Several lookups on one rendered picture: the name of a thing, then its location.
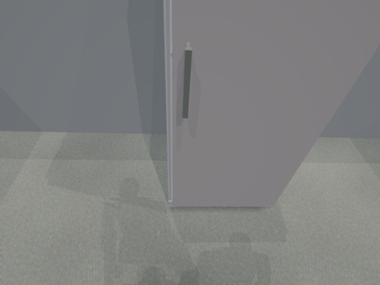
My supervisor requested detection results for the handle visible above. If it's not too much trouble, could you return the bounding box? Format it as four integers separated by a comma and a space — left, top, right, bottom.
182, 42, 192, 118

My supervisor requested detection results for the fridge door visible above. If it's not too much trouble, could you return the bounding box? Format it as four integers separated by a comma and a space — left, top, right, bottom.
172, 0, 380, 206

